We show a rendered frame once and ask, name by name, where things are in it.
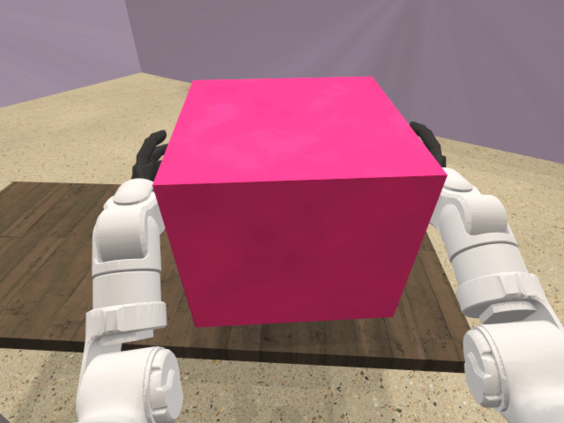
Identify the robot right hand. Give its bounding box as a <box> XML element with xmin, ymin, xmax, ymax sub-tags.
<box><xmin>410</xmin><ymin>122</ymin><xmax>446</xmax><ymax>167</ymax></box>

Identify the table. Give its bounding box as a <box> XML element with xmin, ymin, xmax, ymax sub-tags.
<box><xmin>0</xmin><ymin>182</ymin><xmax>471</xmax><ymax>423</ymax></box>

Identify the carton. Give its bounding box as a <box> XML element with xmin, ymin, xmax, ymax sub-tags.
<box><xmin>152</xmin><ymin>77</ymin><xmax>448</xmax><ymax>328</ymax></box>

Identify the robot left forearm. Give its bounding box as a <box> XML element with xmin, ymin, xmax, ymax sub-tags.
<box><xmin>76</xmin><ymin>178</ymin><xmax>167</xmax><ymax>419</ymax></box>

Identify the robot right forearm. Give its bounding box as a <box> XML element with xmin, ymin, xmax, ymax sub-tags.
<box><xmin>429</xmin><ymin>167</ymin><xmax>564</xmax><ymax>334</ymax></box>

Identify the robot left hand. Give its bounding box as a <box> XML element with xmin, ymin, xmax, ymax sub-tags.
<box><xmin>131</xmin><ymin>130</ymin><xmax>168</xmax><ymax>182</ymax></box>

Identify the robot left upper arm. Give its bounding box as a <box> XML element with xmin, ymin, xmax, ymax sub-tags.
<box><xmin>74</xmin><ymin>346</ymin><xmax>183</xmax><ymax>423</ymax></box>

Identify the robot right upper arm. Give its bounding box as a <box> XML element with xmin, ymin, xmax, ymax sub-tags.
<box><xmin>463</xmin><ymin>320</ymin><xmax>564</xmax><ymax>423</ymax></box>

